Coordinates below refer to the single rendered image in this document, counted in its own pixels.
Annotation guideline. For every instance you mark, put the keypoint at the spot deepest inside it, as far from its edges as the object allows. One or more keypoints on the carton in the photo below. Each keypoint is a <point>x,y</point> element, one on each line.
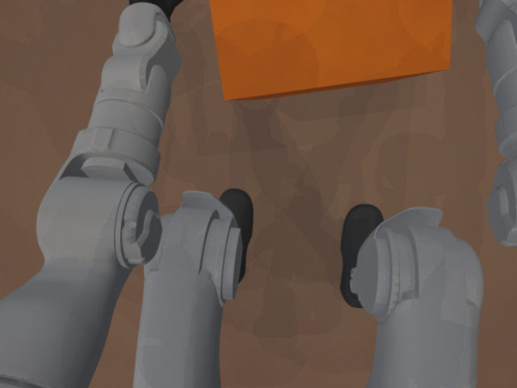
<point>275,48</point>

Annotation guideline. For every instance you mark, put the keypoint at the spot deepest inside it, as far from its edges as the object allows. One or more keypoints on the robot left hand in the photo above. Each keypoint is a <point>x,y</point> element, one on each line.
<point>167,6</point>

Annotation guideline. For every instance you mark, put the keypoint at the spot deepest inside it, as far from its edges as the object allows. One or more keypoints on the right robot thigh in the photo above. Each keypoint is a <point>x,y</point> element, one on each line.
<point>413,280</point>

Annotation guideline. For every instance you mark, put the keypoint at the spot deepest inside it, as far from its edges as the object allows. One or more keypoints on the left robot forearm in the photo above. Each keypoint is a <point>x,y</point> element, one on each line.
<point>129,113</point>

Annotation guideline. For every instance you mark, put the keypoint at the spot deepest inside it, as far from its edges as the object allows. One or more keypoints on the left robot upper arm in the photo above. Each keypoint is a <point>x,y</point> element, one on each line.
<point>92,233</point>

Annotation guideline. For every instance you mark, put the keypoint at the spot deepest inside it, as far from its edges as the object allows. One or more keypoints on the robot thigh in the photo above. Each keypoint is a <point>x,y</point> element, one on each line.
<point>180,327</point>
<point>413,280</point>

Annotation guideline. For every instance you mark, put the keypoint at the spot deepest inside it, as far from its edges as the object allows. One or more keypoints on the right robot forearm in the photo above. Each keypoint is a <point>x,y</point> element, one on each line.
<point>496,24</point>

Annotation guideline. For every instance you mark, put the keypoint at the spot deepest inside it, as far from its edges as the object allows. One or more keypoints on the right robot upper arm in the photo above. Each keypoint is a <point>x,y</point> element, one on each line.
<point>502,203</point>

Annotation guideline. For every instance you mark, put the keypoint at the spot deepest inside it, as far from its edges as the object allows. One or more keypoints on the left robot thigh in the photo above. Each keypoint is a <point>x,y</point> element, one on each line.
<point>180,327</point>

